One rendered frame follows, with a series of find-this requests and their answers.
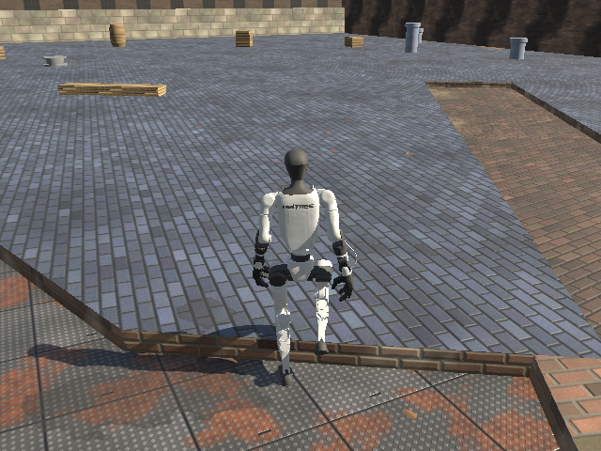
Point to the robot left forearm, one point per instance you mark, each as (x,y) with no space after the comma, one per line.
(259,253)

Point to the right robot thigh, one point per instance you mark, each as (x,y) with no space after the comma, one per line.
(322,275)

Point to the left robot upper arm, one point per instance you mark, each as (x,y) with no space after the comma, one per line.
(268,201)

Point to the left robot thigh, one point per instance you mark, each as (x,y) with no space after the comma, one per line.
(278,288)

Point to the robot right forearm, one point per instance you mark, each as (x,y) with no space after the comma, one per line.
(340,250)

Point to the left robot hand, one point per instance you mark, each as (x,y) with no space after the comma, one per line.
(263,273)

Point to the right robot upper arm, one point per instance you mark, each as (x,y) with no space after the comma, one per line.
(327,198)

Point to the right robot hand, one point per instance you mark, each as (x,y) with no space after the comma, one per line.
(349,285)

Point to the robot thigh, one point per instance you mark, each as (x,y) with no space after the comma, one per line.
(322,275)
(278,288)

